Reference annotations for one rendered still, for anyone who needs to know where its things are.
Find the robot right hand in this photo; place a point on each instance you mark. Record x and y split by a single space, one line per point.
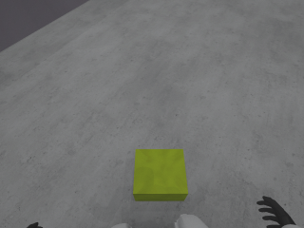
280 216

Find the carton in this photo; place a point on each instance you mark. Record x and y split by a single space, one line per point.
159 175

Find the right robot thigh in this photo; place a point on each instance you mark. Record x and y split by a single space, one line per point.
189 221

